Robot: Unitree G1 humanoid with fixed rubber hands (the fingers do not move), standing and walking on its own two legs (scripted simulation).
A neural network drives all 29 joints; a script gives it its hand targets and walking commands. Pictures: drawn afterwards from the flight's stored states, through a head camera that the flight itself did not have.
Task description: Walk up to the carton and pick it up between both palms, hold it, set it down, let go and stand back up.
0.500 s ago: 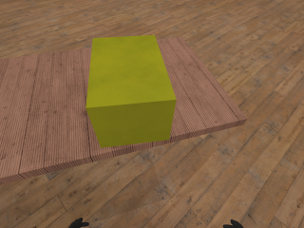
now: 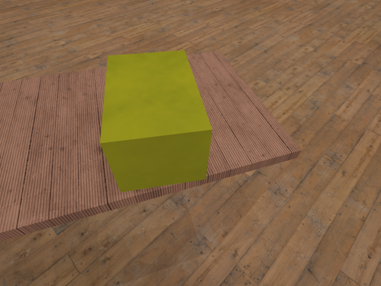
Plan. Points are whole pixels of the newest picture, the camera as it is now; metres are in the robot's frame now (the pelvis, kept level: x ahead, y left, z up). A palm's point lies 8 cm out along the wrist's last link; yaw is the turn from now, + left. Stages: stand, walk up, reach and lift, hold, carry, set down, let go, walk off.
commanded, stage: stand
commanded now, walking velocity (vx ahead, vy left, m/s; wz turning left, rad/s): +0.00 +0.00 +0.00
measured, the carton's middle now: (155, 115) +0.52 +0.11 +0.07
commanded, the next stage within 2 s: none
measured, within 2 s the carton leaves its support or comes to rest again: neither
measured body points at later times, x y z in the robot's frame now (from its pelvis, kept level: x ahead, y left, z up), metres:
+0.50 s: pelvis +0.02 +0.00 +0.01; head +0.05 +0.01 +0.45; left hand +0.06 +0.23 -0.16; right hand +0.04 -0.24 -0.14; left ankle +0.00 +0.09 -0.73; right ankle +0.01 -0.14 -0.73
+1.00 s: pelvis +0.03 +0.00 +0.01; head +0.06 +0.01 +0.46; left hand +0.05 +0.22 -0.16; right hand +0.00 -0.23 -0.15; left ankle +0.00 +0.09 -0.73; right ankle +0.01 -0.14 -0.73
